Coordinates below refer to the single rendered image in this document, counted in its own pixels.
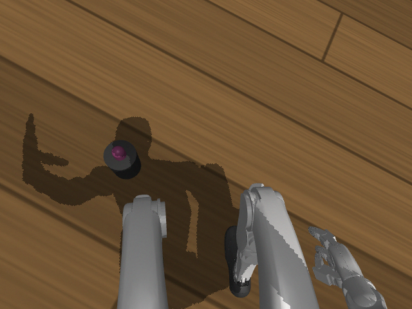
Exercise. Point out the right robot hand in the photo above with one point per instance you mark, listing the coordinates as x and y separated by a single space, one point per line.
342 264

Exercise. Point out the bottle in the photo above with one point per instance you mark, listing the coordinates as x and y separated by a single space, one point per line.
121 157

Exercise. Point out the right robot arm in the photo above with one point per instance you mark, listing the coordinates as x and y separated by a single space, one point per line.
360 293

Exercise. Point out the right robot foot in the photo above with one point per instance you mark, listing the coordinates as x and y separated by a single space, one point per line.
238 289

